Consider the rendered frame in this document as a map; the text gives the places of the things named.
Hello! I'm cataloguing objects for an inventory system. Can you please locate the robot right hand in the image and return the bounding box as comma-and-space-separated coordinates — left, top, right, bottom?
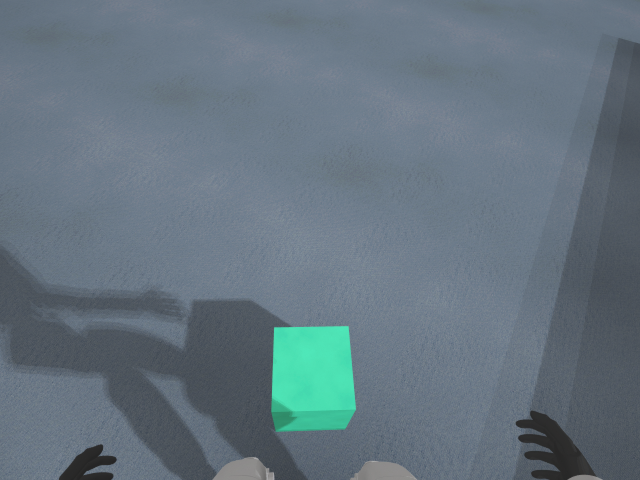
516, 411, 597, 480

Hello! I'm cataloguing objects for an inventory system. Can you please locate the left robot thigh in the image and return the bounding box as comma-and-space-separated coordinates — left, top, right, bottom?
213, 459, 274, 480

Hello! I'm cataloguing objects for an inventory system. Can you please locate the robot left hand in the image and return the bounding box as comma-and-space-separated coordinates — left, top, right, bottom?
59, 444, 117, 480

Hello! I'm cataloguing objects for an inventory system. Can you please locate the carton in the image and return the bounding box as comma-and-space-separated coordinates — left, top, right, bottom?
271, 326, 356, 432

